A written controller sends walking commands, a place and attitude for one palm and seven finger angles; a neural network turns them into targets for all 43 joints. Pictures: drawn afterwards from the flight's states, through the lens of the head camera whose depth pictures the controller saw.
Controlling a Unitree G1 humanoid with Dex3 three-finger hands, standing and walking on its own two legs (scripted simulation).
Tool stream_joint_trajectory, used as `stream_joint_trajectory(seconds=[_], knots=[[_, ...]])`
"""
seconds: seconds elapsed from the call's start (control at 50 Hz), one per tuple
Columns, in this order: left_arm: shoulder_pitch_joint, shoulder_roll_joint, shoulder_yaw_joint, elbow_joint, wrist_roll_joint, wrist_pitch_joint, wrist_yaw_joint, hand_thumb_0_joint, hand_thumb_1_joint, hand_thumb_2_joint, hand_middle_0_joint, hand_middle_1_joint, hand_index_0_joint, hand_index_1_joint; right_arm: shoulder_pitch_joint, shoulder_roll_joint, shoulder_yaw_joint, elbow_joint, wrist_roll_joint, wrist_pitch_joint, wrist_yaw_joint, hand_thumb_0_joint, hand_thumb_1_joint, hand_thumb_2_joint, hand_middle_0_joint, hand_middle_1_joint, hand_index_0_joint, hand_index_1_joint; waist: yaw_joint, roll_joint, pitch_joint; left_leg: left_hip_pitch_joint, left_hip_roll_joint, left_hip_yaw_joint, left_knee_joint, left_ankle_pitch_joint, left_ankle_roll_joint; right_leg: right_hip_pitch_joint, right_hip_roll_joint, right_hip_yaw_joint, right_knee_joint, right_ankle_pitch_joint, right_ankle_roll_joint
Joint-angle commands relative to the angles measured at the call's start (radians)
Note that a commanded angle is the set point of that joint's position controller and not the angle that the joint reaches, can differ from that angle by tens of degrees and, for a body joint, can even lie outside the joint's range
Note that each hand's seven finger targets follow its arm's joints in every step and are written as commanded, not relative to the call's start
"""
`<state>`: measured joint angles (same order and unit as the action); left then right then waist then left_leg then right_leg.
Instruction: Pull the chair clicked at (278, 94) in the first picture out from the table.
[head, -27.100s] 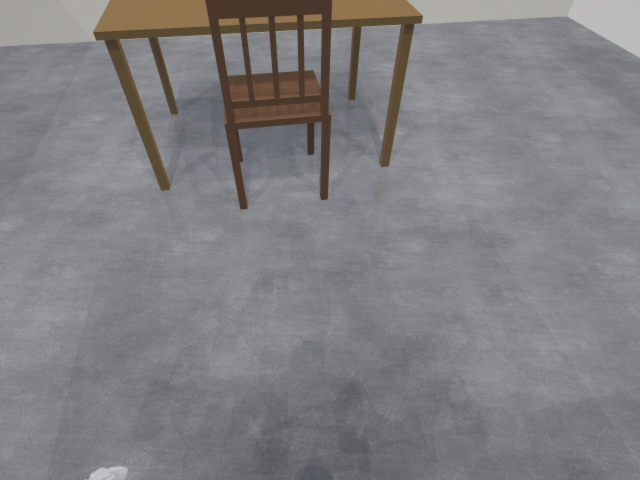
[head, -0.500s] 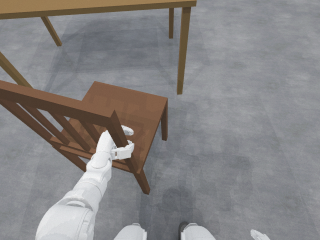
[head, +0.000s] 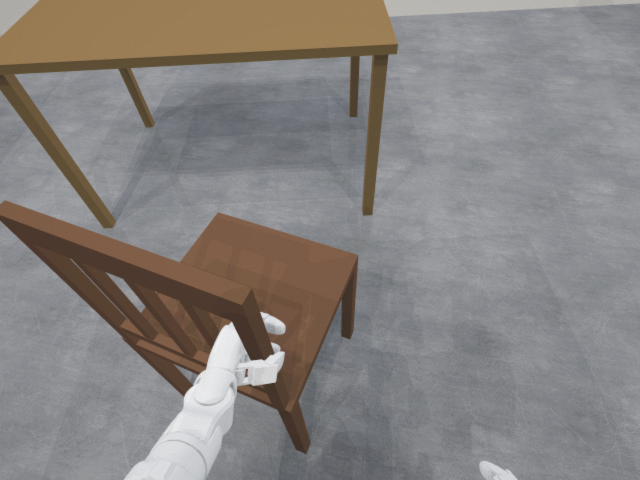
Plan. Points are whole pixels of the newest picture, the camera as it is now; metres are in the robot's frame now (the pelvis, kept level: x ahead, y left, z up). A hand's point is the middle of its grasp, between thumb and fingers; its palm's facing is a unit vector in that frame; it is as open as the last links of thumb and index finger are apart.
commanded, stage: stop walking, hand still on the chair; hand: left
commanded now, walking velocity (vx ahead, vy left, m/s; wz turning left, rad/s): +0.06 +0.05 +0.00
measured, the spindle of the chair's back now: (165, 319) +0.37 +0.27 -0.10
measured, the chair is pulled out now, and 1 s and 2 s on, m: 0.63 0.68 0.68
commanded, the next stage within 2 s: open the thumb and straighten the fingers in 0.58 s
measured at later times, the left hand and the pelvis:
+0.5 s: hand (272, 400) +0.23 +0.08 -0.07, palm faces -0.18 -0.98 -0.11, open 6.2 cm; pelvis +0.02 +0.02 +0.00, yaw +0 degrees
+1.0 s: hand (267, 395) +0.24 +0.08 -0.06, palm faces -0.20 -0.98 -0.08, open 10.3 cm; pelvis +0.01 +0.01 -0.03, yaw +2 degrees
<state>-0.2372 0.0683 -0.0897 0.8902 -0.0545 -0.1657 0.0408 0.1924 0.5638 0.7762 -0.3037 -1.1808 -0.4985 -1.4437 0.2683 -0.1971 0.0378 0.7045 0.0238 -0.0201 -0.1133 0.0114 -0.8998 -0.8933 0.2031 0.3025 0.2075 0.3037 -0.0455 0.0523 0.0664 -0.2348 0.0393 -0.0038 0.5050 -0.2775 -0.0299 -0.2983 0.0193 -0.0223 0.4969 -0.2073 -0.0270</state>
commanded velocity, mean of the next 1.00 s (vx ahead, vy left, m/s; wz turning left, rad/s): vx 0.00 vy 0.00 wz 0.00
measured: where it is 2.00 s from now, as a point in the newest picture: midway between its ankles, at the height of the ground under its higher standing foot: outside the picture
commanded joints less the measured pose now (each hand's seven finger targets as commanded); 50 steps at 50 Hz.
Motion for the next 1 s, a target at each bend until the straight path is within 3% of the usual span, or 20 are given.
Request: stream_joint_trajectory(seconds=[0.0, 0.06, 0.1, 0.24, 0.32, 0.38, 0.44, 0.56, 0.6, 0.64, 0.66, 0.68, 0.7, 0.72, 0.76, 0.78, 0.86, 0.88, 0.9, 0.98], knots=[[-0.242, 0.094, -0.005, -0.229, 0.026, -0.038, 0.035, 0.0, 0.9, 0.9, -0.5, -1.45, -0.5, -1.45, -0.058, -0.114, -0.04, -0.133, -0.006, -0.03, -0.019, 0.0, -0.9, -0.9, 0.2, 0.3, 0.2, 0.3, 0.02, -0.113, -0.258, 0.063, 0.02, -0.021, -0.073, 0.021, 0.052, 0.097, -0.152, 0.145, -0.172, -0.103, 0.003], [-0.183, 0.056, -0.041, -0.248, 0.03, -0.04, 0.038, 0.0, 0.9, 0.9, -0.5, -1.45, -0.5, -1.45, -0.076, -0.109, -0.038, -0.141, -0.01, -0.024, -0.02, 0.0, -0.9, -0.9, 0.2, 0.3, 0.2, 0.3, 0.024, -0.119, -0.233, 0.072, 0.023, -0.026, -0.079, 0.054, 0.053, 0.076, -0.15, 0.136, -0.17, -0.081, 0.001], [-0.146, 0.034, -0.066, -0.257, 0.03, -0.04, 0.039, 0.0, 0.9, 0.9, -0.5, -1.45, -0.5, -1.45, -0.087, -0.108, -0.034, -0.143, -0.011, -0.022, -0.023, 0.0, -0.9, -0.9, 0.2, 0.3, 0.2, 0.3, 0.025, -0.084, -0.208, 0.08, 0.035, -0.037, -0.1, 0.081, 0.056, 0.049, -0.133, 0.115, -0.153, -0.061, 0.004], [-0.022, -0.003, -0.12, -0.334, 0.036, -0.037, 0.045, 0.0, 0.9, 0.9, -0.5, -1.45, -0.5, -1.45, -0.105, -0.115, -0.031, -0.169, -0.016, -0.021, -0.021, 0.0, -0.9, -0.9, 0.2, 0.3, 0.2, 0.3, 0.036, -0.069, -0.243, 0.08, 0.059, -0.059, -0.123, 0.215, 0.051, 0.113, -0.111, 0.073, -0.08, 0.132, 0.006], [0.029, -0.013, -0.142, -0.378, 0.037, -0.03, 0.045, 0.0, 0.9, 0.9, -0.5, -1.45, -0.5, -1.45, -0.109, -0.113, -0.027, -0.178, -0.017, -0.021, -0.019, 0.0, -0.9, -0.9, 0.2, 0.3, 0.2, 0.3, 0.037, -0.053, -0.241, 0.086, 0.062, -0.058, -0.127, 0.242, 0.048, 0.109, -0.106, 0.059, -0.066, 0.165, 0.009], [0.068, 0.003, -0.14, -0.384, 0.038, -0.026, 0.045, 0.0, 0.9, 0.9, -0.5, -1.45, -0.5, -1.45, -0.11, -0.119, -0.026, -0.176, -0.019, -0.023, -0.018, 0.0, -0.9, -0.9, 0.2, 0.3, 0.2, 0.3, 0.038, -0.041, -0.22, 0.069, 0.058, -0.055, -0.134, 0.217, 0.046, 0.101, -0.108, 0.058, -0.079, 0.148, 0.01], [0.089, -0.002, -0.141, -0.393, 0.04, -0.023, 0.049, 0.0, 0.9, 0.9, -0.5, -1.45, -0.5, -1.45, -0.106, -0.115, -0.025, -0.178, -0.023, -0.021, -0.016, 0.0, -0.9, -0.9, 0.2, 0.3, 0.2, 0.3, 0.039, -0.09, -0.232, 0.067, 0.053, -0.054, -0.123, 0.215, 0.044, 0.116, -0.112, 0.064, -0.082, 0.167, 0.008], [0.125, -0.002, -0.149, -0.422, 0.043, -0.023, 0.05, 0.0, 0.9, 0.9, -0.5, -1.45, -0.5, -1.45, -0.107, -0.115, -0.025, -0.179, -0.021, -0.018, -0.014, 0.0, -0.9, -0.9, 0.2, 0.3, 0.2, 0.3, 0.037, -0.09, -0.249, 0.079, 0.052, -0.053, -0.111, 0.27, 0.04, 0.13, -0.118, 0.056, -0.065, 0.229, 0.004], [0.136, 0.006, -0.145, -0.433, 0.043, -0.024, 0.05, 0.0, 0.9, 0.9, -0.5, -1.45, -0.5, -1.45, -0.111, -0.117, -0.026, -0.179, -0.021, -0.018, -0.017, 0.0, -0.9, -0.9, 0.2, 0.3, 0.2, 0.3, 0.037, -0.055, -0.25, 0.088, 0.055, -0.052, -0.115, 0.298, 0.039, 0.127, -0.117, 0.043, -0.055, 0.241, 0.007], [0.148, -0.003, -0.154, -0.431, 0.041, -0.023, 0.049, 0.0, 0.9, 0.9, -0.5, -1.45, -0.5, -1.45, -0.113, -0.112, -0.024, -0.181, -0.022, -0.014, -0.017, 0.0, -0.9, -0.9, 0.2, 0.3, 0.2, 0.3, 0.038, -0.081, -0.25, 0.078, 0.053, -0.055, -0.109, 0.292, 0.04, 0.138, -0.12, 0.046, -0.059, 0.249, 0.006], [0.167, 0.031, -0.126, -0.532, 0.04, -0.033, 0.053, 0.0, 0.9, 0.9, -0.5, -1.45, -0.5, -1.45, -0.12, -0.109, -0.028, -0.197, -0.02, -0.015, -0.015, 0.0, -0.9, -0.9, 0.2, 0.3, 0.2, 0.3, 0.042, -0.101, -0.255, 0.077, 0.051, -0.055, -0.105, 0.298, 0.04, 0.156, -0.124, 0.05, -0.061, 0.272, 0.005], [0.279, -0.031, -0.185, -0.349, 0.044, 0.048, 0.021, 0.0, 0.779, 0.842, -0.5, -1.45, -0.5, -1.45, -0.089, -0.157, -0.053, -0.163, 0.03, -0.012, 0.027, 0.0, -0.9, -0.9, 0.2, 0.3, 0.2, 0.3, -0.026, -0.182, -0.261, 0.002, -0.01, 0.017, -0.044, 0.233, 0.035, 0.08, -0.089, -0.022, 0.016, 0.236, 0.012], [0.158, -0.034, -0.168, -0.47, 0.018, 0.046, 0.008, 0.0, 0.658, 0.783, -0.5, -1.45, -0.5, -1.45, -0.085, -0.151, -0.055, -0.187, 0.033, -0.014, 0.055, 0.0, -0.9, -0.9, 0.2, 0.3, 0.2, 0.3, -0.029, -0.235, -0.202, -0.063, -0.012, 0.011, -0.008, 0.193, 0.041, 0.024, -0.083, -0.018, 0.033, 0.232, 0.015], [0.119, 0.009, -0.143, -0.581, 0.018, 0.037, -0.007, 0.0, 0.538, 0.725, -0.5, -1.45, -0.5, -1.45, -0.098, -0.148, -0.07, -0.209, 0.032, -0.035, 0.07, 0.0, -0.9, -0.9, 0.2, 0.3, 0.2, 0.3, -0.018, -0.195, -0.251, -0.085, -0.028, 0.013, 0.021, 0.155, 0.046, 0.01, -0.082, -0.006, 0.047, 0.195, 0.018], [0.185, 0.041, -0.113, -0.658, 0.006, 0.048, -0.028, 0.0, 0.296, 0.608, -0.5, -1.45, -0.5, -1.45, -0.112, -0.142, -0.07, -0.233, 0.03, -0.064, 0.082, 0.0, -0.9, -0.9, 0.2, 0.3, 0.2, 0.3, -0.001, -0.094, -0.287, -0.118, -0.042, 0.016, 0.061, 0.113, 0.044, -0.022, -0.076, -0.002, 0.085, 0.134, 0.011], [0.193, 0.045, -0.125, -0.711, 0.005, 0.062, -0.036, 0.0, 0.175, 0.55, -0.5, -1.45, -0.5, -1.45, -0.108, -0.141, -0.071, -0.247, 0.036, -0.071, 0.085, 0.0, -0.9, -0.9, 0.2, 0.3, 0.2, 0.3, -0.004, -0.085, -0.323, -0.124, -0.042, 0.012, 0.073, 0.102, 0.046, -0.029, -0.072, 0.0, 0.097, 0.112, 0.01], [0.293, 0.043, -0.117, -0.77, 0.015, 0.115, -0.041, 0.0, -0.308, 0.317, -0.5, -1.45, -0.5, -1.45, -0.101, -0.146, -0.075, -0.288, 0.029, -0.09, 0.089, 0.0, -0.9, -0.9, 0.2, 0.3, 0.2, 0.3, 0.001, -0.065, -0.335, -0.189, -0.042, 0.001, 0.144, 0.101, 0.045, -0.107, -0.059, -0.017, 0.173, 0.081, 0.012], [0.333, 0.05, -0.118, -0.777, 0.018, 0.137, -0.042, 0.0, -0.429, 0.258, -0.475, -1.378, -0.475, -1.378, -0.099, -0.15, -0.075, -0.299, 0.032, -0.089, 0.089, 0.0, -0.9, -0.9, 0.2, 0.3, 0.2, 0.3, 0.0, -0.077, -0.329, -0.209, -0.04, -0.001, 0.155, 0.093, 0.045, -0.126, -0.056, -0.017, 0.182, 0.068, 0.012], [0.304, 0.1, -0.072, -0.803, 0.021, 0.154, -0.039, 0.0, -0.55, 0.2, -0.45, -1.305, -0.45, -1.305, -0.098, -0.158, -0.072, -0.307, 0.028, -0.087, 0.086, 0.0, -0.9, -0.9, 0.2, 0.3, 0.2, 0.3, 0.001, -0.091, -0.331, -0.233, -0.044, -0.003, 0.162, 0.076, 0.047, -0.124, -0.057, -0.016, 0.189, 0.058, 0.015], [0.311, 0.097, -0.073, -0.853, 0.016, 0.216, -0.049, 0.0, -0.55, 0.2, -0.35, -1.015, -0.35, -1.015, -0.101, -0.16, -0.068, -0.338, 0.027, -0.093, 0.067, 0.0, -0.9, -0.9, 0.2, 0.3, 0.2, 0.3, -0.007, -0.112, -0.326, -0.279, -0.05, 0.003, 0.199, 0.028, 0.054, -0.156, -0.054, -0.013, 0.201, 0.007, 0.023]])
